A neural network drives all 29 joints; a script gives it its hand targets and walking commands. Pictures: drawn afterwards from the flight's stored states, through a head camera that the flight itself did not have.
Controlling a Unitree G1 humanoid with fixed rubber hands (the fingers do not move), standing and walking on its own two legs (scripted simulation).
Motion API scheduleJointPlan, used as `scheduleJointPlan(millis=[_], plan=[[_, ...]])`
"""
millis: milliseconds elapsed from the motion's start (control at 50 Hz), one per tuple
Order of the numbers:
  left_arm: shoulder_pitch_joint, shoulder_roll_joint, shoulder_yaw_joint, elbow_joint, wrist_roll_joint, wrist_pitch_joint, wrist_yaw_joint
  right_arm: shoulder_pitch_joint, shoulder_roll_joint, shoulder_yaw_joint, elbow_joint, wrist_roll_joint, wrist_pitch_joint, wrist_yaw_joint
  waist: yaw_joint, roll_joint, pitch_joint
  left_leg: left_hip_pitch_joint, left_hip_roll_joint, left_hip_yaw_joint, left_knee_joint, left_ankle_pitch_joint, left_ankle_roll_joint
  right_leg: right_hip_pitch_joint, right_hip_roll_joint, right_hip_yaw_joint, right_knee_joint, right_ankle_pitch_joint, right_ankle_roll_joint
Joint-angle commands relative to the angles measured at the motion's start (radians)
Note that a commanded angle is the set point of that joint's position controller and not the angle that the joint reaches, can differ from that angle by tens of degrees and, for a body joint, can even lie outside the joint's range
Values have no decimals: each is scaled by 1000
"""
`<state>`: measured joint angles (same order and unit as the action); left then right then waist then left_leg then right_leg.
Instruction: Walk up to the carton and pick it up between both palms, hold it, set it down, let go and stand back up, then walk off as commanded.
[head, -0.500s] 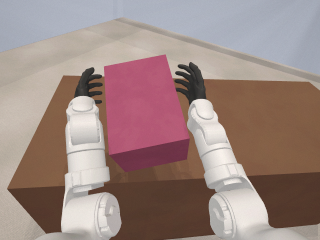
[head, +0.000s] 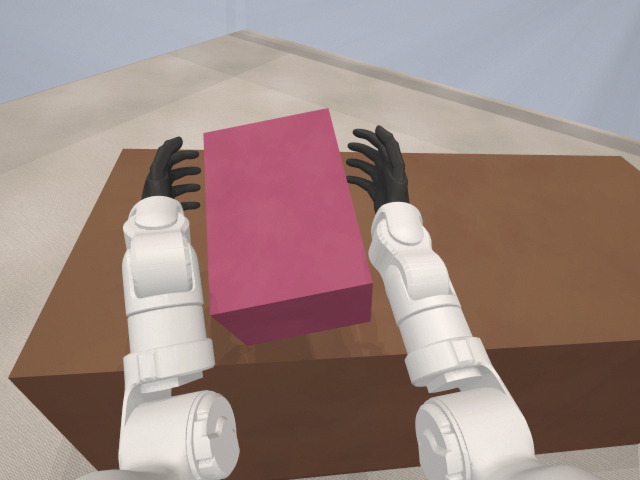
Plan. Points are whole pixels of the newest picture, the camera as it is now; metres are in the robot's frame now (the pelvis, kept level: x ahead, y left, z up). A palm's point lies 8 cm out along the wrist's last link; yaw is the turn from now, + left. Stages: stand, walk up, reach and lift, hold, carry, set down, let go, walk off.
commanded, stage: hold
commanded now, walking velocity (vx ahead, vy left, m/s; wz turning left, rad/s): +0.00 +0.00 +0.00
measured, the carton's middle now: (287, 227) +0.39 +0.00 +0.13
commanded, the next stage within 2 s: none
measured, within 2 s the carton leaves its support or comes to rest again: neither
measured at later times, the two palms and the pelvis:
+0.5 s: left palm (158, 203) +0.36 +0.15 +0.19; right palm (381, 195) +0.36 -0.11 +0.20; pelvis +0.00 +0.01 +0.00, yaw +0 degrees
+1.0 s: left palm (162, 209) +0.36 +0.15 +0.19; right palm (386, 200) +0.35 -0.11 +0.20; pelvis -0.01 +0.00 +0.00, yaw +1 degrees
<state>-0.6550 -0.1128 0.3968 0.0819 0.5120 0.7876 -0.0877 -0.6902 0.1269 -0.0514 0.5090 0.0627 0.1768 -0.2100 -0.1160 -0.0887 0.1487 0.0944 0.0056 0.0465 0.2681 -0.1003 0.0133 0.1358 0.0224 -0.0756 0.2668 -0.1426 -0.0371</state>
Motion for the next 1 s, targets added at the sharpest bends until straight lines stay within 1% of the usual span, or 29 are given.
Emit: scheduleJointPlan(millis=[0,20,40,100,140,180,200,240,260,300,320,340,360,380,440,460,480,500,540,560,620,720,760,780,800,820,860,880,980], plan=[[-529,-378,-383,-38,-141,-58,-146,-576,346,266,-153,24,-34,93,-5,73,-273,40,-26,74,-47,7,18,-9,-3,-51,-53,43,59],[-538,-357,-359,-23,-136,-56,-148,-598,355,267,-171,22,-34,100,16,64,-251,33,-29,84,-55,-20,34,-32,-11,-51,-60,6,58],[-514,-351,-367,-13,-154,-54,-154,-594,338,242,-157,12,-44,99,1,44,-279,29,-30,76,-57,-39,37,-25,-9,-52,-68,-20,55],[-572,-387,-389,-47,-151,-74,-144,-608,382,257,-175,8,-58,105,13,90,-354,39,-22,75,-45,-10,27,-7,-10,-55,-45,14,56],[-563,-370,-381,-16,-174,-79,-145,-555,350,216,-107,-9,-49,107,-18,57,-317,34,-16,64,-52,-39,24,-31,-10,-55,-62,-20,50],[-582,-379,-411,-74,-169,-90,-149,-520,388,234,-93,5,-48,107,-35,62,-328,66,-26,79,-40,7,25,16,-9,-52,-52,64,58],[-504,-337,-372,-32,-159,-83,-150,-517,374,235,-113,-5,-47,103,-12,49,-330,47,-30,76,-46,2,32,24,-8,-49,-55,62,60],[-499,-371,-393,-27,-159,-72,-146,-558,356,260,-143,11,-41,103,-4,78,-324,58,-26,70,-43,36,21,-1,1,-55,-49,79,58],[-547,-365,-402,-25,-171,-78,-151,-554,355,250,-138,-2,-54,95,-29,61,-308,40,-34,81,-44,-2,19,8,-10,-55,-56,60,60],[-496,-372,-392,-56,-147,-72,-149,-534,359,255,-150,9,-51,96,-6,86,-306,56,-24,73,-34,50,19,19,3,-58,-47,82,54],[-538,-414,-438,-89,-171,-79,-145,-546,363,269,-180,29,-66,97,-26,117,-329,58,-22,61,-29,80,-3,21,9,-66,-34,106,49],[-494,-403,-427,-81,-148,-77,-137,-564,356,287,-188,47,-63,102,1,131,-317,74,-18,56,-29,111,-4,24,22,-70,-32,111,48],[-539,-419,-463,-145,-175,-81,-126,-564,364,287,-200,50,-74,104,-18,147,-378,94,-11,49,-1,164,-22,17,22,-66,-19,138,35],[-499,-406,-459,-90,-180,-76,-122,-565,346,290,-192,48,-72,103,-16,142,-356,109,-12,47,1,174,-22,13,26,-66,-31,127,37],[-511,-416,-480,-137,-184,-82,-115,-531,355,300,-189,45,-71,100,-17,105,-364,115,-11,54,9,172,-39,24,30,-64,-44,127,41],[-484,-403,-468,-106,-160,-66,-118,-509,340,285,-158,42,-61,104,-25,129,-303,112,-11,52,-2,151,-36,-2,26,-63,-46,111,35],[-418,-380,-442,-75,-158,-60,-127,-513,339,303,-217,36,-63,100,-12,73,-319,113,-15,58,-3,193,-22,16,25,-69,-34,162,44],[-390,-388,-443,-116,-155,-58,-132,-461,340,322,-229,38,-52,91,-13,70,-333,127,-18,70,8,231,-20,56,24,-61,-40,217,51],[-463,-403,-462,-130,-148,-51,-129,-493,321,314,-183,65,-50,97,-19,111,-330,108,-15,62,2,197,-32,54,29,-65,-29,152,43],[-433,-400,-442,-169,-131,-46,-129,-485,337,348,-225,80,-52,97,18,119,-304,119,-19,68,-3,214,-30,37,35,-62,-33,173,38],[-429,-377,-425,-132,-142,-45,-144,-475,343,321,-220,54,-43,93,-3,86,-285,82,-26,79,-19,165,-14,46,24,-61,-34,154,49],[-500,-409,-460,-135,-161,-58,-126,-523,346,288,-207,33,-63,107,-8,110,-288,33,-22,78,-39,31,-13,26,13,-55,-48,49,38],[-457,-377,-413,-39,-142,-45,-137,-523,328,242,-181,-7,-57,109,-20,55,-232,21,-19,75,-69,-57,15,-17,-7,-58,-66,-18,41],[-479,-382,-401,-53,-138,-50,-137,-555,344,267,-198,10,-58,111,1,50,-257,23,-23,86,-66,-58,22,-7,-8,-56,-61,-15,48],[-499,-368,-394,-48,-134,-54,-137,-554,323,247,-169,-8,-58,121,16,64,-252,17,-12,78,-72,-74,20,-35,-2,-61,-66,-69,36],[-540,-378,-404,-33,-133,-61,-138,-568,340,225,-121,-2,-65,119,2,99,-257,10,-19,94,-79,-107,12,6,-4,-67,-60,-65,40],[-537,-409,-419,-82,-166,-77,-139,-545,358,236,-119,1,-73,125,-10,71,-336,45,-10,79,-57,-12,18,29,3,-65,-39,25,45],[-522,-397,-426,-38,-174,-78,-140,-549,334,227,-144,-13,-74,119,-29,76,-311,25,-20,75,-65,-48,16,7,-3,-60,-51,1,46],[-525,-402,-412,-40,-162,-88,-127,-559,364,265,-161,17,-83,112,-6,78,-334,66,-25,75,-31,46,16,-8,-2,-60,-42,79,58]])
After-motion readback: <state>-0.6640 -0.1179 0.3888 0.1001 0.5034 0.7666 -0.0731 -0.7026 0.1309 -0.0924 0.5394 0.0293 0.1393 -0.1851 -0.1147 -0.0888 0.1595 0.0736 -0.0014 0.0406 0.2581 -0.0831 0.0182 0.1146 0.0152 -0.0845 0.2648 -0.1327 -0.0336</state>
